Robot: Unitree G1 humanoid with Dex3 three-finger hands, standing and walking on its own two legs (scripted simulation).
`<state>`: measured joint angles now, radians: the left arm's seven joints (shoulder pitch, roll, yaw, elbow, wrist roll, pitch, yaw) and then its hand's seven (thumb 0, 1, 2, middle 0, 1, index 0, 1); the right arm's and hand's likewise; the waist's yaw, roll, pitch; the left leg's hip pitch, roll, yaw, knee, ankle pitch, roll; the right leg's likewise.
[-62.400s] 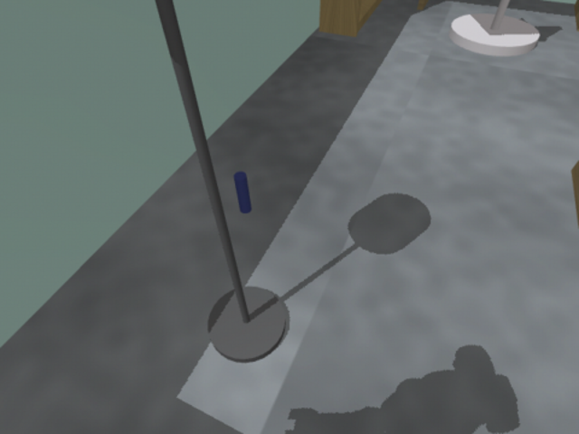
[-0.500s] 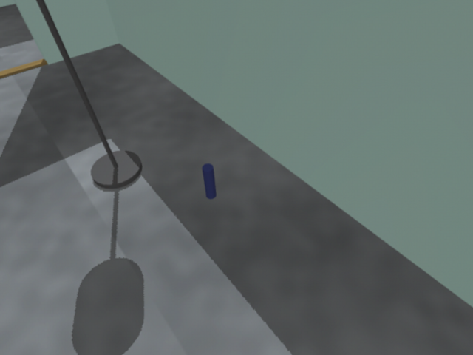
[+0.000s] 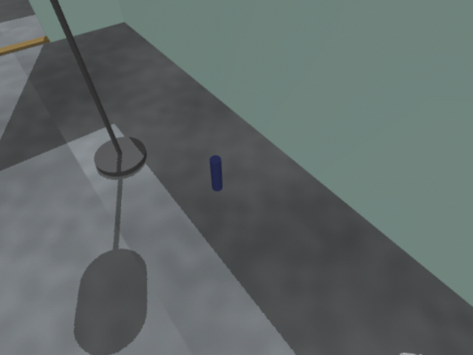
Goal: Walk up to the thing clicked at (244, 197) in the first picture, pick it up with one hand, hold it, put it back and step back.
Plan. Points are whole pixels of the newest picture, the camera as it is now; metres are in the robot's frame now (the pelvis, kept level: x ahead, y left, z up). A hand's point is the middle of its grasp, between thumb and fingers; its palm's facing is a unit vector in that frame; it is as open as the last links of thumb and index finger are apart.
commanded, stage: step back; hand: left
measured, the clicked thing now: (216, 174) +1.02 +0.14 -0.65
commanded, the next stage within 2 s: stand in 0.18 s
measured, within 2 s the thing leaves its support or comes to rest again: neither
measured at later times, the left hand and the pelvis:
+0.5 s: hand out of the picture +0.10 +0.24 -0.13, palm faces -0.04 -0.94 -0.33, open 7.3 cm; pelvis +0.01 -0.01 +0.02, yaw -1 degrees
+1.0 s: hand out of the picture +0.07 +0.25 -0.14, palm faces -0.06 -0.94 -0.33, open 7.3 cm; pelvis +0.00 -0.01 +0.02, yaw -1 degrees
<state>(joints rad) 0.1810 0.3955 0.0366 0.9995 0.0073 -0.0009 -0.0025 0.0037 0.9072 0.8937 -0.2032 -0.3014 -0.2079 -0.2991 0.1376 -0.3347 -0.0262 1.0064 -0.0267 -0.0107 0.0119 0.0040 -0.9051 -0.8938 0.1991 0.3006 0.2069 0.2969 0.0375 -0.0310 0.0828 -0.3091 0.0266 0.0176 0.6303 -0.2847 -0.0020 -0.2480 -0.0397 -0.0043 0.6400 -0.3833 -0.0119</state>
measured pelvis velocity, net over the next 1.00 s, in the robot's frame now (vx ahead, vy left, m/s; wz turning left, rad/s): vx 0.00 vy -0.01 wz -0.01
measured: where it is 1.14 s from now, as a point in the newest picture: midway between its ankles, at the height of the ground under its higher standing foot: outside the picture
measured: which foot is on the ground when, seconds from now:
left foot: down 0.00-1.00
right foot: down 0.00-1.00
